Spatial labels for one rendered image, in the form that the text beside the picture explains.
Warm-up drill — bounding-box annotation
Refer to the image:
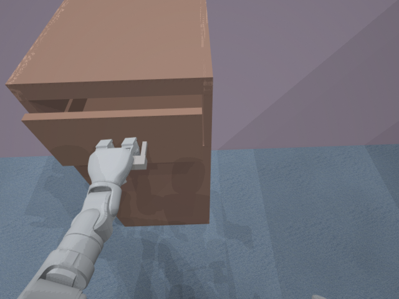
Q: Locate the drawer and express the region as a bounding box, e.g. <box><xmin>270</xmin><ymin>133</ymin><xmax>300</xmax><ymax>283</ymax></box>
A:
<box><xmin>21</xmin><ymin>95</ymin><xmax>203</xmax><ymax>166</ymax></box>

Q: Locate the robot left hand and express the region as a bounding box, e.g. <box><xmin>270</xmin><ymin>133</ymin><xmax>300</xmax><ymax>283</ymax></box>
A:
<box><xmin>88</xmin><ymin>137</ymin><xmax>140</xmax><ymax>187</ymax></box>

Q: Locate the left robot upper arm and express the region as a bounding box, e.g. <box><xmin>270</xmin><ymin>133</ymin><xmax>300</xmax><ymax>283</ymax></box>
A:
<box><xmin>24</xmin><ymin>278</ymin><xmax>87</xmax><ymax>299</ymax></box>

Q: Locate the cabinet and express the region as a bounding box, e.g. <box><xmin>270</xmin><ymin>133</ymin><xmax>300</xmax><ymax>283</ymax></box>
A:
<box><xmin>5</xmin><ymin>0</ymin><xmax>213</xmax><ymax>227</ymax></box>

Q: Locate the robot left forearm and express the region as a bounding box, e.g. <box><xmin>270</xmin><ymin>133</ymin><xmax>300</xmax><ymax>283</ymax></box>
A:
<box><xmin>17</xmin><ymin>181</ymin><xmax>122</xmax><ymax>299</ymax></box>

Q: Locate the handle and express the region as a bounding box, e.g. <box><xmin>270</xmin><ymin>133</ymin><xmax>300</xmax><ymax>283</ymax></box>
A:
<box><xmin>131</xmin><ymin>141</ymin><xmax>148</xmax><ymax>170</ymax></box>

